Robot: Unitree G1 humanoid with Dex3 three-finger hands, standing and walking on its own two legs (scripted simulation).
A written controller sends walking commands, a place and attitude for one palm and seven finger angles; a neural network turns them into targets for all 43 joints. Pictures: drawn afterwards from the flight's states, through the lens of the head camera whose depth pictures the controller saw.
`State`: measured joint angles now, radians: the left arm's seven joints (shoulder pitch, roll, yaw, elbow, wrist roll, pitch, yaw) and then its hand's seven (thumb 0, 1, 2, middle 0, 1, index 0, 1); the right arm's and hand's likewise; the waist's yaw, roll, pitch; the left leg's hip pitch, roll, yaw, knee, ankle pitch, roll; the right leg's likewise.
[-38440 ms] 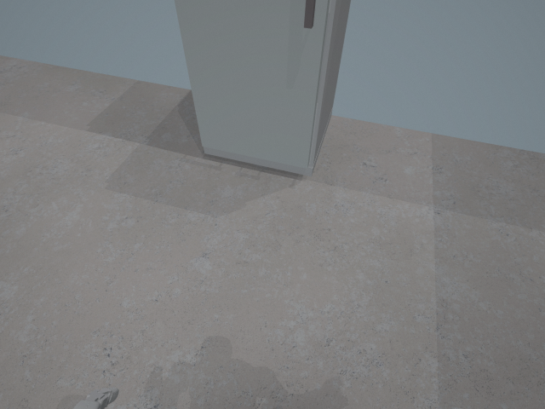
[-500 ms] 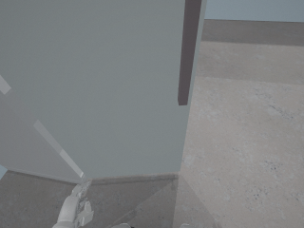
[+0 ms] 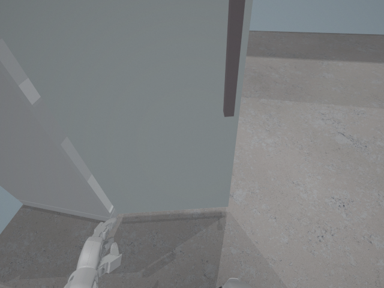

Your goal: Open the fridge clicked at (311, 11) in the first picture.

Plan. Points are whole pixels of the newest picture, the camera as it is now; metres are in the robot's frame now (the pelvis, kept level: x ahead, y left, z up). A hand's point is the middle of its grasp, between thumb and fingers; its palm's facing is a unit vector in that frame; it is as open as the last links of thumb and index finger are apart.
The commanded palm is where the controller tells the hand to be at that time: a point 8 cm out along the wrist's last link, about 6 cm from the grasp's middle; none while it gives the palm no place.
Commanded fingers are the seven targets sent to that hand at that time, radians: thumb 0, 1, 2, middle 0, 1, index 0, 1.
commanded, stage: stop stepping back and stand still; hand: right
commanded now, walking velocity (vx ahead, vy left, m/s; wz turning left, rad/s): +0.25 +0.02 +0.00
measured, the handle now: (232, 36) +0.60 -0.07 +0.24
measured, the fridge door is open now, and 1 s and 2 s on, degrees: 75 75 75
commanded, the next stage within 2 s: let the arm hang, fingers relaxed in 0.78 s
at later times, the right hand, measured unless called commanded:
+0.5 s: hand out of the picture +0.13 -0.31 +0.19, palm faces +0.44 +0.75 -0.49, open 7.4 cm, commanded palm +0.08 -0.33 +0.19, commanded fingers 0.00 -0.90 -0.90 0.20 0.30 0.20 0.30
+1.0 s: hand out of the picture +0.13 -0.31 +0.03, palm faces +0.16 +0.84 -0.53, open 7.4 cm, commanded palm none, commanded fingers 0.00 -0.90 -0.90 0.20 0.30 0.20 0.30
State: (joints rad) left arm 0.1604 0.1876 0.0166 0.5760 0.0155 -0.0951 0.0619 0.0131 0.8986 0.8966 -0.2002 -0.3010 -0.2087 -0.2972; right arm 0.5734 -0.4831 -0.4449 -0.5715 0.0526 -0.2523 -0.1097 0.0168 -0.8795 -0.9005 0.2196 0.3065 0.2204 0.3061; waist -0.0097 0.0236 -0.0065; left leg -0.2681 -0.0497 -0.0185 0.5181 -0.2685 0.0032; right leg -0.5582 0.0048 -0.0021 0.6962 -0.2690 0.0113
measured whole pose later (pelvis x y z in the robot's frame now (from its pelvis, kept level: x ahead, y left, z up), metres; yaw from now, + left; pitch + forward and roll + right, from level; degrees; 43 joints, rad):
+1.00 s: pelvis -0.08 -0.04 +0.00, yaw +0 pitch +1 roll +2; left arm 0.18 0.31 0.01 0.79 0.01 -0.08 0.01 0.01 0.90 0.90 -0.20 -0.30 -0.21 -0.30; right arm 0.30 -0.42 -0.19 0.14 -0.03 -0.05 -0.02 0.01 -0.89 -0.90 0.20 0.30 0.20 0.30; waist -0.01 -0.09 -0.05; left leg -0.21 -0.06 0.06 0.56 -0.37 0.05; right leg -0.44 0.03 -0.01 0.59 -0.18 -0.06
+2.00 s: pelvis -0.07 -0.04 +0.01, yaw +0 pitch -1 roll +0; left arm 0.24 0.15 -0.01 1.16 0.02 0.01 0.04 0.00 0.91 0.90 -0.20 -0.30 -0.20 -0.30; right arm 0.26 -0.14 0.01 1.14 -0.02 0.00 -0.03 0.01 -0.91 -0.90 0.20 0.30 0.20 0.30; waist 0.01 0.01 0.03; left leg -0.06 -0.04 0.05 0.37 -0.30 0.04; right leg -0.27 0.05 -0.02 0.39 -0.11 -0.06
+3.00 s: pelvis -0.04 -0.04 +0.01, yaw +0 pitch +0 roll +0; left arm 0.22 0.15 -0.01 1.17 0.02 0.00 0.05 0.01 0.91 0.90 -0.20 -0.30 -0.20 -0.30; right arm 0.29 -0.15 0.00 1.15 -0.01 -0.01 -0.04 0.00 -0.90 -0.90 0.20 0.30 0.20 0.30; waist 0.00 0.02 0.05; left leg -0.01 -0.02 0.04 0.34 -0.33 0.04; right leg -0.24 0.07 -0.03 0.40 -0.15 -0.07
